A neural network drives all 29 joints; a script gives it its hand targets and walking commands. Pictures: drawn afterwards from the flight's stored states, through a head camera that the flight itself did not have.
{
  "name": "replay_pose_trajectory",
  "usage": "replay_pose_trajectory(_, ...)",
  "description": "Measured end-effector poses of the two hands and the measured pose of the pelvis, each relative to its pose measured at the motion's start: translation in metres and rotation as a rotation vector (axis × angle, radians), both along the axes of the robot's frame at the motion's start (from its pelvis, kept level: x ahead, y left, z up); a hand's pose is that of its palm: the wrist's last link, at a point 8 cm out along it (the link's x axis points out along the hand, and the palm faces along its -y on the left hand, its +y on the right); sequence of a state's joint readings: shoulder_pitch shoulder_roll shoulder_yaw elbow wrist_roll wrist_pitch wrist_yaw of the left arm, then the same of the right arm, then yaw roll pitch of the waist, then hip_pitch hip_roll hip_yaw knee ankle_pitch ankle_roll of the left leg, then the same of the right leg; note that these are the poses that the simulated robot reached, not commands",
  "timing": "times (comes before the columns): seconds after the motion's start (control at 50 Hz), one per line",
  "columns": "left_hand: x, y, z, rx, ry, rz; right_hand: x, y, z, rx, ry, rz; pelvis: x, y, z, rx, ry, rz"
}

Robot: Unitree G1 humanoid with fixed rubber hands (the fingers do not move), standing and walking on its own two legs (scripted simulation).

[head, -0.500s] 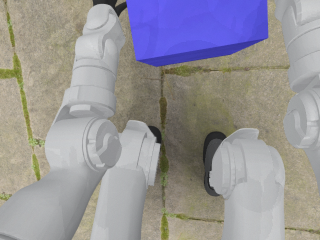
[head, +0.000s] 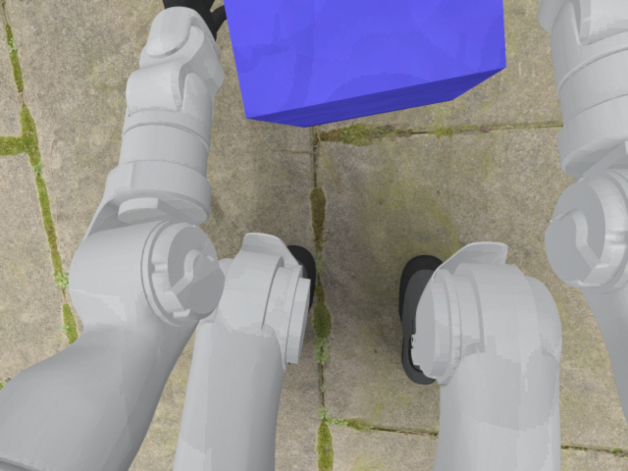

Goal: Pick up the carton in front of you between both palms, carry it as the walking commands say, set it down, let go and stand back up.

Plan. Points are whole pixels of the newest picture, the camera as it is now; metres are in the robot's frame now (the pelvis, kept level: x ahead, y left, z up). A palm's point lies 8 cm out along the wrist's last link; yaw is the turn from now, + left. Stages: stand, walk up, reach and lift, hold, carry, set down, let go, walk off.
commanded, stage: set down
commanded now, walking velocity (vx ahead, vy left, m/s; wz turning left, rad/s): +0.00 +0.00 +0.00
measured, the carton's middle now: (360, 10) +0.55 -0.02 -0.24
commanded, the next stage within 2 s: let go in 1.40 s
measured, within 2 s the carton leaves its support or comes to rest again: neither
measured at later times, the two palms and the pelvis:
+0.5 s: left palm (167, 11) +0.54 +0.15 -0.14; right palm out of the picture +0.60 -0.22 -0.13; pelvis +0.00 +0.00 +0.00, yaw -1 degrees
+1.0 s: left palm out of the picture +0.54 +0.15 +0.03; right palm out of the picture +0.59 -0.23 +0.03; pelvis +0.00 +0.00 +0.14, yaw -2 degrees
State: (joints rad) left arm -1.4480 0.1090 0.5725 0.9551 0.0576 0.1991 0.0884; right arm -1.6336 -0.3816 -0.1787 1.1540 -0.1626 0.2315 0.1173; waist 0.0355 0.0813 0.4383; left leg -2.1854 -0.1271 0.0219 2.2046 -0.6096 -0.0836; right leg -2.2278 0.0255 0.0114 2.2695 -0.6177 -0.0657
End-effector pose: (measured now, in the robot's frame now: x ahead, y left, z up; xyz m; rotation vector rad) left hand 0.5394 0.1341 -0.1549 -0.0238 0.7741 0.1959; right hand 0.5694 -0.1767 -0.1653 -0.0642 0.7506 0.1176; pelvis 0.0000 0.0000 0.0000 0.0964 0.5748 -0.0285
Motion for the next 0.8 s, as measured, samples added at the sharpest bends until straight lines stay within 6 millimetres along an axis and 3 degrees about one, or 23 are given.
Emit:
replay_pose_trajectory(0.16, -0.003, 0.002, -0.006, 0.019, -0.002, -0.005, -0.005, -0.004, -0.014, -0.016, -0.009, -0.013, -0.003, -0.001, -0.003, 0.009, -0.042, -0.004)
replay_pose_trajectory(0.26, -0.012, 0.013, -0.02, 0.051, 0.026, 0.024, -0.012, -0.035, -0.028, -0.087, 0.004, -0.094, -0.002, -0.001, -0.002, 0.007, -0.043, -0.008)
replay_pose_trajectory(0.34, -0.009, 0.019, -0.02, 0.05, 0.004, 0.031, -0.001, -0.055, -0.014, -0.109, -0.029, -0.121, -0.002, 0.0, -0.002, 0.001, -0.034, -0.009)
replay_pose_trajectory(0.4, -0.005, 0.019, -0.013, 0.044, -0.023, 0.03, 0.012, -0.056, 0.003, -0.103, -0.057, -0.118, -0.001, 0.001, -0.002, 0.0, -0.026, -0.014)
replay_pose_trajectory(0.54, 0.003, 0.017, 0.03, 0.038, -0.111, 0.039, 0.029, -0.04, 0.048, -0.092, -0.111, -0.095, 0.0, 0.004, 0.012, -0.01, 0.01, -0.008)
replay_pose_trajectory(0.8, -0.001, 0.014, 0.13, 0.044, -0.103, 0.05, 0.018, -0.053, 0.144, -0.096, -0.081, -0.112, 0.001, 0.008, 0.091, -0.016, 0.149, -0.008)
